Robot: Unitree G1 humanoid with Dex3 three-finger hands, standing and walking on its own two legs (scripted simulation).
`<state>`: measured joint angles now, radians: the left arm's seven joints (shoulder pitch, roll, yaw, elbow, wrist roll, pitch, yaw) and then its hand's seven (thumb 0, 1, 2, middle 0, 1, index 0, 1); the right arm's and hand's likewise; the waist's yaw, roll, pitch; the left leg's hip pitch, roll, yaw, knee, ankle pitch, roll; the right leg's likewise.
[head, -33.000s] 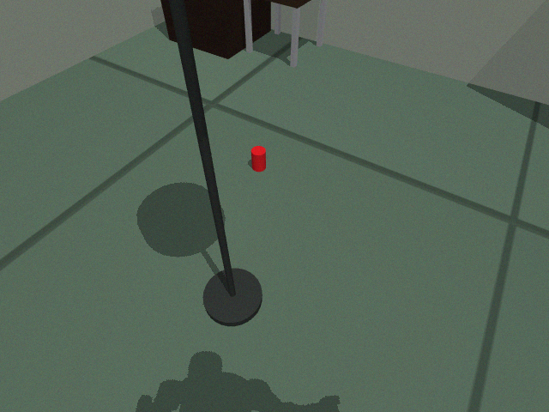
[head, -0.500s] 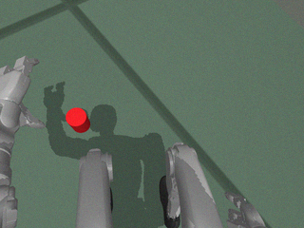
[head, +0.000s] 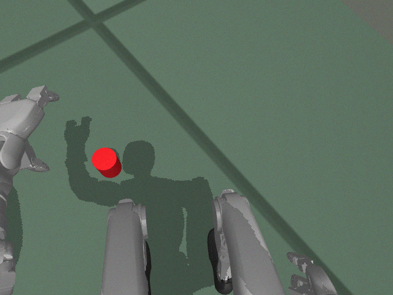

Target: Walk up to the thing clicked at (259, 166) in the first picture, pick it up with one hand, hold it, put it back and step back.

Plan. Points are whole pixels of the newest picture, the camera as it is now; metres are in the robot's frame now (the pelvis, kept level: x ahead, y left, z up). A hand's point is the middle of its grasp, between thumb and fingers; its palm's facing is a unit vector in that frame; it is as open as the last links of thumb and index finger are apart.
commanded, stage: approach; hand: left
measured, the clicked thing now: (107, 163) +0.47 +0.22 -0.42
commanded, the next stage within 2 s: go down in 0.38 s
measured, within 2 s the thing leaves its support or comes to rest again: neither
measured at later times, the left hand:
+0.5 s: hand (100, 150) +0.48 +0.23 -0.32, palm faces -0.44 -0.05 -0.90, open 13.6 cm
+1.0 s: hand (98, 159) +0.47 +0.24 -0.35, palm faces -0.49 -0.16 -0.86, open 14.9 cm
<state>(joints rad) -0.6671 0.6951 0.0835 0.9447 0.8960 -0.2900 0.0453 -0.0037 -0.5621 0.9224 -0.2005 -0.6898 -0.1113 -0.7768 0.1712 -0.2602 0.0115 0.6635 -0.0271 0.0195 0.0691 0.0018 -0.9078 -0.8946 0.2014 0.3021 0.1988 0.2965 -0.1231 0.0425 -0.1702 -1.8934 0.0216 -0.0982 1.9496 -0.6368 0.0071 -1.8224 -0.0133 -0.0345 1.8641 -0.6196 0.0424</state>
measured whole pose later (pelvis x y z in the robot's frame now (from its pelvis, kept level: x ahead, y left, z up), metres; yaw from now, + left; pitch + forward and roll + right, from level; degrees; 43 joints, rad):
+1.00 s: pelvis +0.01 -0.01 -0.15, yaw -4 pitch +33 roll -9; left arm -1.00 0.74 0.10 1.58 1.19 -0.23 0.44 -0.01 -0.59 0.82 -0.09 -0.91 -0.11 -0.88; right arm 0.15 -0.29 0.09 0.74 -0.18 -0.12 0.21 0.00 -0.90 -0.89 0.20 0.30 0.20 0.30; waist -0.27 -0.03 0.01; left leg -2.32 0.00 -0.19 2.45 -0.71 -0.04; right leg -2.25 0.02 -0.07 2.35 -0.68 0.06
